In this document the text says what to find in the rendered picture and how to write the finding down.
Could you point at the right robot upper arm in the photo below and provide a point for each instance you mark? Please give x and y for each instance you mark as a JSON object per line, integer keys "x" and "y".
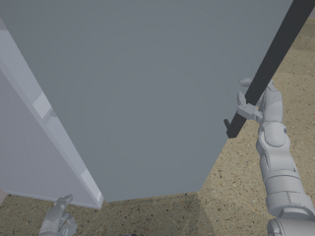
{"x": 290, "y": 227}

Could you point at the handle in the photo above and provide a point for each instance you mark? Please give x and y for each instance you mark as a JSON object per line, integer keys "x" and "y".
{"x": 294, "y": 20}

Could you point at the fridge door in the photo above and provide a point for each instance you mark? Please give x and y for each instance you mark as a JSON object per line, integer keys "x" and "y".
{"x": 142, "y": 87}

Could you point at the robot right hand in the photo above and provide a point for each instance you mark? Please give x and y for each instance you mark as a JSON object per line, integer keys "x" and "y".
{"x": 270, "y": 103}

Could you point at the robot right forearm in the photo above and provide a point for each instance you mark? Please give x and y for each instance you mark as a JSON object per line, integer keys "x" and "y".
{"x": 286, "y": 197}

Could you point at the robot left hand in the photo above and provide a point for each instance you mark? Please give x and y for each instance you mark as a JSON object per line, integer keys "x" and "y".
{"x": 55, "y": 218}

